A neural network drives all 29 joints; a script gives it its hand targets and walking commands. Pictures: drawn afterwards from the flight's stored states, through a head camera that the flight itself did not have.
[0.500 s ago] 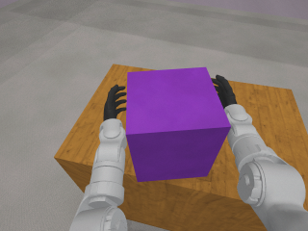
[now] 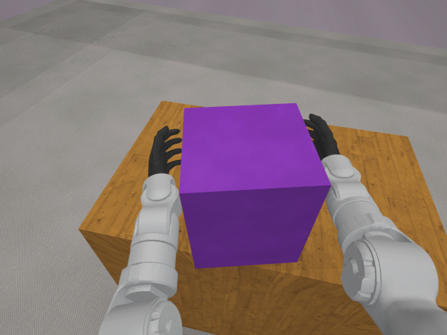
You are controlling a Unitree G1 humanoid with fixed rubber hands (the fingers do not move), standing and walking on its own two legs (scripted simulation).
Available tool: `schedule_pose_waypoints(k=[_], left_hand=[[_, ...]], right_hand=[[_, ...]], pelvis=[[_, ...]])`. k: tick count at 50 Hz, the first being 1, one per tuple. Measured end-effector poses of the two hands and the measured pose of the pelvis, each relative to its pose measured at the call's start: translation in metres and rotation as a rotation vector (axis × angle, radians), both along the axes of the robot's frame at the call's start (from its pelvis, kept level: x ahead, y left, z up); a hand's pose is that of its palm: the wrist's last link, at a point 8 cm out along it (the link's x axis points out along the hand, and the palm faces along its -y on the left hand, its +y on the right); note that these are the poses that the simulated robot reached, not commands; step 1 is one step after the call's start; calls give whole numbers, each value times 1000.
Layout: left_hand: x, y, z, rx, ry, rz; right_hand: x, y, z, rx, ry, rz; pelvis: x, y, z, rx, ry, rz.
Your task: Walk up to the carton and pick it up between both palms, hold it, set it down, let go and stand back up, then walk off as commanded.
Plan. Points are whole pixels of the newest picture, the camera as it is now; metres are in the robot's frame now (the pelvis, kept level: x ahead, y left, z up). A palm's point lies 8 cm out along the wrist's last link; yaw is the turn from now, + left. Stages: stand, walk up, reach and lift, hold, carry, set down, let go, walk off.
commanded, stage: reach and lift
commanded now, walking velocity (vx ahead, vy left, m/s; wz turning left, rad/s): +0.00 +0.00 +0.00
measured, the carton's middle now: (243, 189) +0.40 +0.04 +0.06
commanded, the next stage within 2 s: none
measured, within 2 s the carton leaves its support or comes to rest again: neither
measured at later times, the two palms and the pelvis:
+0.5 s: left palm (151, 149) +0.36 +0.19 +0.17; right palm (334, 145) +0.43 -0.10 +0.18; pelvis -0.01 +0.01 +0.00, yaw +1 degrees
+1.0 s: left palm (147, 127) +0.36 +0.19 +0.21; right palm (348, 140) +0.40 -0.11 +0.21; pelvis -0.02 +0.02 +0.00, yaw +1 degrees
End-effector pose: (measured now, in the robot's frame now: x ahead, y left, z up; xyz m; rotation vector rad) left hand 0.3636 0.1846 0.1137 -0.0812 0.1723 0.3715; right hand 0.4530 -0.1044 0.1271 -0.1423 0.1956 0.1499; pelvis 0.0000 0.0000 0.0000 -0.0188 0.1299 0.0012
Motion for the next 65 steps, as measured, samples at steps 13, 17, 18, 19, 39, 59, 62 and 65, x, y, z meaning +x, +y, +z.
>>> schedule_pose_waypoints(k=[13,17,18,19,39,59,62,65], left_hand=[[2,4,31,-22,-30,-47],[1,6,35,-24,-20,-63],[1,6,37,-24,-19,-65],[1,7,38,-23,-20,-69],[-1,9,74,-16,-18,-146],[3,6,112,22,-52,-222],[2,7,118,26,-58,-224],[1,7,123,34,-56,-230]], right_hand=[[-13,0,29,0,-25,-57],[-18,1,32,12,-13,-78],[-19,2,34,14,-13,-82],[-20,2,36,18,-15,-87],[-44,0,67,57,-12,-175],[-61,-4,97,80,-54,-257],[-63,-3,101,86,-60,-259],[-65,-4,103,87,-58,-262]], pelvis=[[-7,5,1,0,-32,4],[-8,8,1,0,-47,6],[-8,9,1,0,-49,6],[-8,10,1,0,-52,7],[-14,21,2,1,-125,16],[-16,28,2,1,-159,21],[-16,28,3,1,-165,21],[-16,28,2,1,-170,21]])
